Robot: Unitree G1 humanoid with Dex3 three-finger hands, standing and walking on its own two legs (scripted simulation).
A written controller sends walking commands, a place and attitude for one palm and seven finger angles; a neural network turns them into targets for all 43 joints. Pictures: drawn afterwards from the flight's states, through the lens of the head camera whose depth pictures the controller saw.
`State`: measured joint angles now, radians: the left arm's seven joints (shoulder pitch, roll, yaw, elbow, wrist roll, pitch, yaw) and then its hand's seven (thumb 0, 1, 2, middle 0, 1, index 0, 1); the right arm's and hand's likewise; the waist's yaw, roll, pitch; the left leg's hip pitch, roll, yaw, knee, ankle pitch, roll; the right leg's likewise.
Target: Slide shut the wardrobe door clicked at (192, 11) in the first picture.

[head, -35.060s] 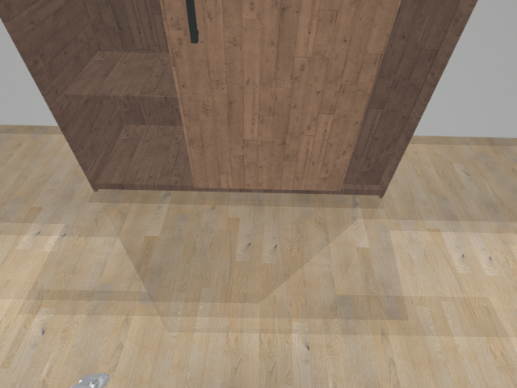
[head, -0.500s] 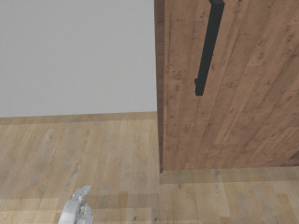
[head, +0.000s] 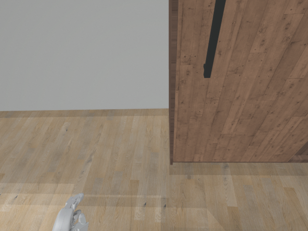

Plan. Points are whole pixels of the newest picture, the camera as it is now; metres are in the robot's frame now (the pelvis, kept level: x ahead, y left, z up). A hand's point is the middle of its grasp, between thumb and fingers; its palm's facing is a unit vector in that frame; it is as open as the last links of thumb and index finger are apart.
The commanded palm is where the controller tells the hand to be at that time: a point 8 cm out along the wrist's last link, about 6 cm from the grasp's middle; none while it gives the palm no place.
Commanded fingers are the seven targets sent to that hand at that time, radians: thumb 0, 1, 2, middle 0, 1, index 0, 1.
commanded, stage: stop stepping back and stand still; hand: right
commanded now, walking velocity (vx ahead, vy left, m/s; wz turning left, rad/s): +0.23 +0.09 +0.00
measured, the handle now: (212, 37) +0.65 -0.15 +0.19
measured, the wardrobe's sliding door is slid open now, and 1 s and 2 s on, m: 0.00 0.00 0.00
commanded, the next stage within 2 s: let the arm hang, fingers relaxed in 0.56 s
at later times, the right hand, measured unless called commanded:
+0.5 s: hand out of the picture +0.14 -0.27 +0.17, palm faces +0.46 +0.79 -0.40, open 7.4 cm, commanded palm +0.08 -0.31 +0.18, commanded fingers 0.00 -0.90 -0.90 0.20 0.30 0.20 0.30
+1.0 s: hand out of the picture -0.03 -0.21 -0.18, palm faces +0.08 +0.98 -0.16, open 6.9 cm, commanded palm none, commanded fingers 0.00 -0.90 -0.90 0.20 0.30 0.20 0.30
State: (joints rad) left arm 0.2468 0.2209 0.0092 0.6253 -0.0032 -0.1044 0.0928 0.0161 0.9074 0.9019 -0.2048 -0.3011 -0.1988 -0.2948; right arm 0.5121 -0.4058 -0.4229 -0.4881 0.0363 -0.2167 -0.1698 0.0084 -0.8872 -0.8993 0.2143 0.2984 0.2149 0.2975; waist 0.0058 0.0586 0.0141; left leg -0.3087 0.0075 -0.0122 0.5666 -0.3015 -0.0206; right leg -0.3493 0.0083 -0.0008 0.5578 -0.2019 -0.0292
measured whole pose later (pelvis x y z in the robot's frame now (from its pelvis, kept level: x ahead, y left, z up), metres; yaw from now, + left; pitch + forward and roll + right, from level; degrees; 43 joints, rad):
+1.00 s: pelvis -0.06 -0.03 +0.00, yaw -5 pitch -1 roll +2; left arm 0.26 0.19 0.00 0.91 0.03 0.03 0.00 0.01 0.91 0.90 -0.20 -0.30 -0.20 -0.29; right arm 0.30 -0.19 -0.02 0.90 -0.01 0.05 -0.01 -0.02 -1.01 -0.90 0.21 0.30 0.21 0.30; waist 0.03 0.03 0.04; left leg -0.30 -0.03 -0.04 0.58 -0.26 -0.01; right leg -0.36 0.02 0.01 0.63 -0.25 -0.04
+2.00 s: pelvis -0.03 -0.03 +0.01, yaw -3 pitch -1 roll +0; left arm 0.27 0.13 0.01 1.13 0.02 0.01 0.03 0.01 0.91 0.90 -0.20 -0.30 -0.20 -0.29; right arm 0.25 -0.14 0.00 1.16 -0.01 -0.01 -0.03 0.00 -0.91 -0.90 0.20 0.30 0.20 0.29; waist 0.02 0.00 0.06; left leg -0.18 -0.01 -0.06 0.41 -0.22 -0.01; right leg -0.21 0.02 -0.01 0.43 -0.20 -0.03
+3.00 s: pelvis -0.01 -0.03 +0.01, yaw -3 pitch -1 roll +0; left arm 0.23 0.17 0.01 1.14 0.02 0.00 0.03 0.01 0.91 0.90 -0.20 -0.30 -0.20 -0.29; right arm 0.21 -0.18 -0.01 1.15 -0.01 -0.01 -0.03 0.00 -0.91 -0.90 0.20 0.30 0.20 0.29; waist 0.02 0.00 0.07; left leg -0.14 -0.02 -0.07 0.38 -0.22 0.00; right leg -0.16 0.01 -0.01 0.39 -0.21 -0.02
